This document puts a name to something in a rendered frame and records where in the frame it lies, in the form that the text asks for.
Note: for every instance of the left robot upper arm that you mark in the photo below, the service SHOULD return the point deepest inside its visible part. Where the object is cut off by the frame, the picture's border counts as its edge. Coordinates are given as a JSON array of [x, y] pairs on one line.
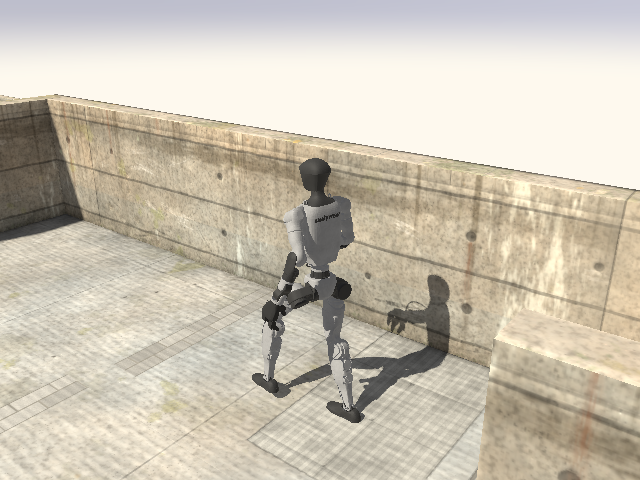
[[293, 220]]

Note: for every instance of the left robot shin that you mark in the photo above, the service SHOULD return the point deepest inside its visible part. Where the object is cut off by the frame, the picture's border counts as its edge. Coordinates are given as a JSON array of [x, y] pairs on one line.
[[270, 350]]

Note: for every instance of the right robot upper arm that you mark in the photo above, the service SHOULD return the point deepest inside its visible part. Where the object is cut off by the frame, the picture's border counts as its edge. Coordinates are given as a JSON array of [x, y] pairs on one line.
[[347, 234]]

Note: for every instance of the robot right thigh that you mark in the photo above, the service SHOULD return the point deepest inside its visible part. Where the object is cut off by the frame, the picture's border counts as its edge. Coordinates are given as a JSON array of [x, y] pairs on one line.
[[333, 314]]

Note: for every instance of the robot left forearm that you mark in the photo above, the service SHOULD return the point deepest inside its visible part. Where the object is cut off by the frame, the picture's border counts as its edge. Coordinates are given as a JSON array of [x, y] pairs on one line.
[[287, 280]]

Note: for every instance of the robot left hand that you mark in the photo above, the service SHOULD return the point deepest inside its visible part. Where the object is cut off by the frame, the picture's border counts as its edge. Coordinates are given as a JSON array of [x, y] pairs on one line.
[[270, 313]]

